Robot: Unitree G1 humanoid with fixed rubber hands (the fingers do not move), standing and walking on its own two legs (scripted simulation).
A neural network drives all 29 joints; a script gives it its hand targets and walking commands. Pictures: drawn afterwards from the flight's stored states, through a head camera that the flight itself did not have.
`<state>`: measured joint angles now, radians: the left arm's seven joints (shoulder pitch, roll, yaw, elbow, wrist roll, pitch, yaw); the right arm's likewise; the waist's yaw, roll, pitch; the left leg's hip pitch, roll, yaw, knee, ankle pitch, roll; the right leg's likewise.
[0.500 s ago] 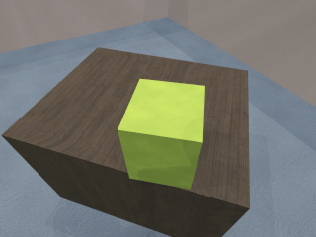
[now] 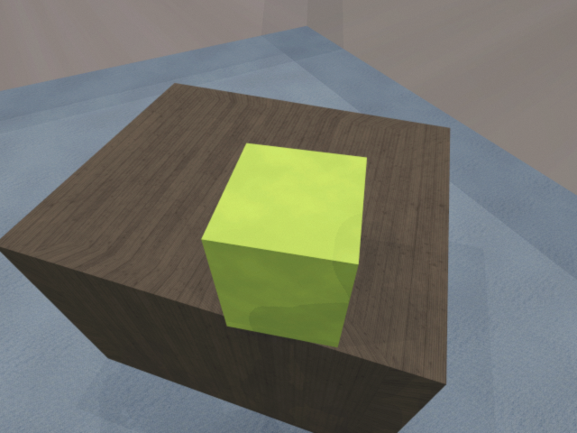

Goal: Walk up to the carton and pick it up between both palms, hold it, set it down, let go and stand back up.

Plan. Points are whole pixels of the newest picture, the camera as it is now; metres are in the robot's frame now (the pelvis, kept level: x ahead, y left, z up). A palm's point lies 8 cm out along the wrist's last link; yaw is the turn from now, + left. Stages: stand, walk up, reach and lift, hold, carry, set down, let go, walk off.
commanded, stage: stand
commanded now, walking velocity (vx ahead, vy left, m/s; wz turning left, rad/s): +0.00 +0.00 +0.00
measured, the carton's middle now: (292, 246) +0.41 +0.01 +0.00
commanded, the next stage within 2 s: none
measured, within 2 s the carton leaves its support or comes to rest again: neither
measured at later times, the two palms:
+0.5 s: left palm out of the picture +0.01 +0.22 -0.14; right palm out of the picture +0.00 -0.23 -0.15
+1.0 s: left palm out of the picture +0.02 +0.21 -0.14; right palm out of the picture +0.02 -0.23 -0.15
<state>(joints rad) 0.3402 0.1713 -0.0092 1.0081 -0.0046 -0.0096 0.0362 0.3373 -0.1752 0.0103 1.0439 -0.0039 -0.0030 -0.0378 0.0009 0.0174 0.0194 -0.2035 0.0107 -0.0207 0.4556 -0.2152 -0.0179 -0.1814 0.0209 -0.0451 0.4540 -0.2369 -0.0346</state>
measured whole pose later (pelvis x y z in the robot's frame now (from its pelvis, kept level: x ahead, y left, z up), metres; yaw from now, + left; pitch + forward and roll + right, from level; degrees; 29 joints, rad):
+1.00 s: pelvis +0.02 -0.01 +0.00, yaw +0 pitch -2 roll +0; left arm 0.31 0.15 -0.01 1.06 -0.01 -0.01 0.05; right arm 0.30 -0.16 0.02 1.10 0.00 -0.01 -0.06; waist 0.00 0.02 0.03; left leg -0.16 0.03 -0.03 0.43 -0.23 -0.03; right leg -0.13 0.04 -0.06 0.40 -0.25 -0.05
